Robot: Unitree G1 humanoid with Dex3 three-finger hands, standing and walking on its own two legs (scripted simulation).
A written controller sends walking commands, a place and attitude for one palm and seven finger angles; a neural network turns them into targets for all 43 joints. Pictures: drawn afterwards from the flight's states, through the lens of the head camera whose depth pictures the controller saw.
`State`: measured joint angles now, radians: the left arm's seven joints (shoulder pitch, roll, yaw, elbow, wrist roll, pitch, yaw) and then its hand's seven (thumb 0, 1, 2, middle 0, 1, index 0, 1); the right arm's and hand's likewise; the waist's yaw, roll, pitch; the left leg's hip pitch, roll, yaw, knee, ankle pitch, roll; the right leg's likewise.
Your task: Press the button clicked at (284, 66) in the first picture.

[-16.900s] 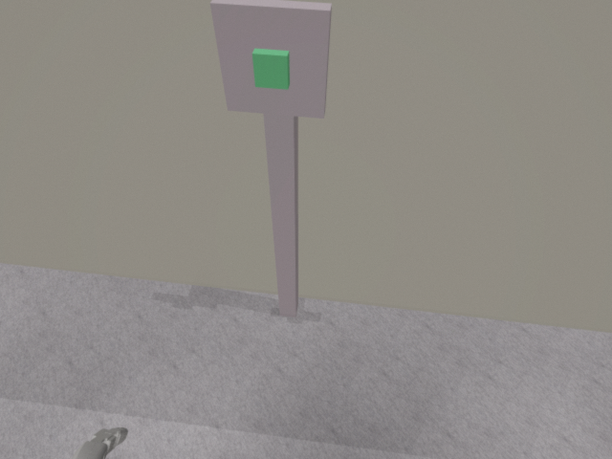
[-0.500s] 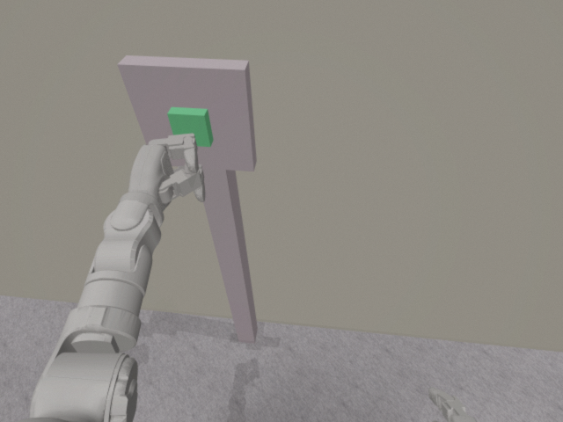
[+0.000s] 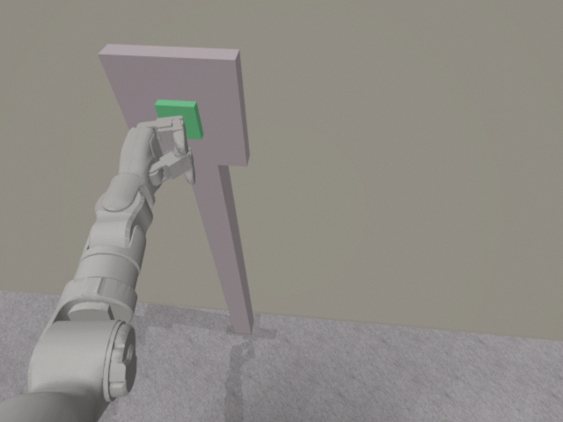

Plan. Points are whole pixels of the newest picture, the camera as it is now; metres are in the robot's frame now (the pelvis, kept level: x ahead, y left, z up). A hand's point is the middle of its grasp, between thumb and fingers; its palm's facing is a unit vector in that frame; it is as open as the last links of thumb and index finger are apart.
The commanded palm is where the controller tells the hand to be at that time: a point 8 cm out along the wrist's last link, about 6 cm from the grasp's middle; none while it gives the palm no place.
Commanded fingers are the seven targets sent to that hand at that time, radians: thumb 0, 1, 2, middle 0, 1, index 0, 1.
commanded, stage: press the button with the knuckle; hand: left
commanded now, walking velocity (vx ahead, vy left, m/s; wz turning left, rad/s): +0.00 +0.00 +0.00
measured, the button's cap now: (181, 117) +0.50 +0.15 +0.18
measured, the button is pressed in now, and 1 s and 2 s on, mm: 4 4 0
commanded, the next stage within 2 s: hold the button down briefly in 0.30 s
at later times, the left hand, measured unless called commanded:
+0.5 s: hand (189, 153) +0.45 +0.14 +0.16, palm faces -0.06 -1.00 -0.02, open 2.8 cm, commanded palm +0.46 +0.18 +0.16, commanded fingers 0.00 0.90 0.90 -1.30 -1.50 -1.30 -1.50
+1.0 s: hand (189, 159) +0.44 +0.14 +0.15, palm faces -0.06 -1.00 -0.01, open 2.8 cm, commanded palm +0.42 +0.18 +0.16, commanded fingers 0.00 0.90 0.90 -1.30 -1.50 -1.30 -1.50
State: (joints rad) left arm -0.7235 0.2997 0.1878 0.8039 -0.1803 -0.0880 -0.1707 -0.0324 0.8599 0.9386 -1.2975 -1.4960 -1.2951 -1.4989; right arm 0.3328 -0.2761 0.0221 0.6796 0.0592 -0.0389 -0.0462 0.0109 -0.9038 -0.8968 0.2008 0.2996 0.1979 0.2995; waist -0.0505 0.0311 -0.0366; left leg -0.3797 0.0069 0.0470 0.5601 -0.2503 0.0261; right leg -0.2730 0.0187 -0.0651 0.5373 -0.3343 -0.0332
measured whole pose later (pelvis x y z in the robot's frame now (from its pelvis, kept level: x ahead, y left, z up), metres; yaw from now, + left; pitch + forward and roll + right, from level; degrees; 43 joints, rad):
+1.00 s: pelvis -0.04 +0.01 -0.01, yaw +0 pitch +6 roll -1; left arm -0.94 0.34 0.20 1.11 -0.16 -0.22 -0.16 -0.04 0.84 1.01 -1.30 -1.50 -1.31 -1.50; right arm 0.40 -0.29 0.03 0.72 0.04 -0.14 -0.03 0.01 -0.90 -0.90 0.20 0.30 0.20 0.30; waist -0.10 0.03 -0.04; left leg -0.54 0.01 0.04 0.66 -0.23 0.04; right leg -0.43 0.01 -0.07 0.65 -0.33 -0.02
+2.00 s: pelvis +0.00 -0.01 +0.00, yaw +0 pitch +0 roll +0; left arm -0.27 0.27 0.19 0.24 -0.25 0.13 -0.21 0.02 0.90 0.90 -1.30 -1.50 -1.29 -1.50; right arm 0.21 -0.25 0.08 0.58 0.06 0.00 -0.06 0.01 -0.90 -0.90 0.20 0.30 0.20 0.30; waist -0.01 0.05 -0.05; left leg -0.26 0.01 0.05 0.51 -0.24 0.01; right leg -0.17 0.02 -0.06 0.50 -0.33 -0.04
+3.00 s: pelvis +0.01 +0.02 +0.01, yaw -1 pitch -5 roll -1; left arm 0.55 0.34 0.27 -0.49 -0.08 -0.11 0.09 0.02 0.89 0.90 -1.30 -1.50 -1.30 -1.50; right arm 0.20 -0.24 0.03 0.61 0.00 -0.04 -0.06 0.01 -0.90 -0.90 0.20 0.30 0.20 0.30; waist 0.06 0.07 0.01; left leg -0.12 -0.01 0.06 0.41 -0.21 0.04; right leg 0.00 0.01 -0.04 0.34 -0.26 -0.01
